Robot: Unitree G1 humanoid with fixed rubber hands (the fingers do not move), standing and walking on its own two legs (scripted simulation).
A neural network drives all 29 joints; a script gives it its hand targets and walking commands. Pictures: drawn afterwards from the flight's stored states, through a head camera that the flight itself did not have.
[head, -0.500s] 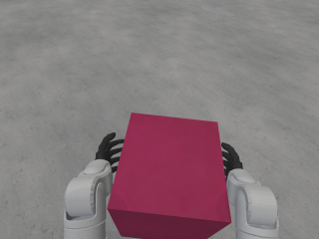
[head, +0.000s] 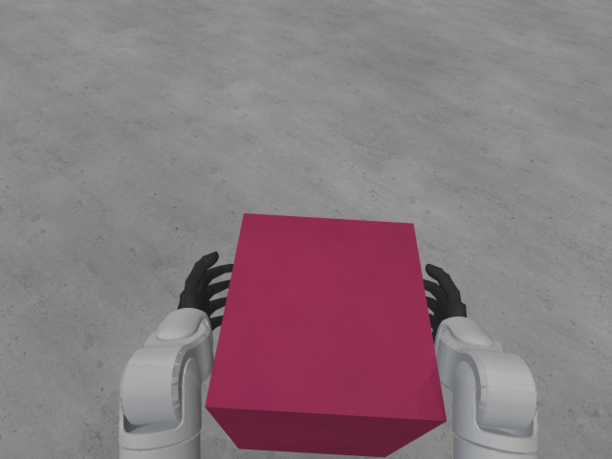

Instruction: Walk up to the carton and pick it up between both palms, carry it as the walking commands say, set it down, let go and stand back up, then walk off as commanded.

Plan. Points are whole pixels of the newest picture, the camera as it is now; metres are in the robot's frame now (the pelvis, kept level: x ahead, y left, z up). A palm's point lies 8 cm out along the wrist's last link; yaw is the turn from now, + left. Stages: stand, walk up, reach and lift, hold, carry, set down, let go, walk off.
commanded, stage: carry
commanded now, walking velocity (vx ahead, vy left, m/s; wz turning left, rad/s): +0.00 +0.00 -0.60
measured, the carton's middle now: (319, 344) +0.28 +0.01 +0.02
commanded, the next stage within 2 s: none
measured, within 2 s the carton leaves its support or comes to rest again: neither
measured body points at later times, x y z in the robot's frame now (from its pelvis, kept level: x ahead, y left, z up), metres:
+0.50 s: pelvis -0.03 -0.04 -0.01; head +0.00 -0.06 +0.44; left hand +0.29 -0.03 +0.05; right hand +0.16 -0.29 +0.03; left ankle -0.02 +0.11 -0.68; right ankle -0.05 -0.13 -0.72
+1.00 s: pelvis -0.05 -0.03 +0.00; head -0.03 -0.01 +0.45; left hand +0.27 -0.05 +0.08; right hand +0.11 -0.30 +0.09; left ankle +0.00 +0.07 -0.72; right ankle -0.12 -0.13 -0.69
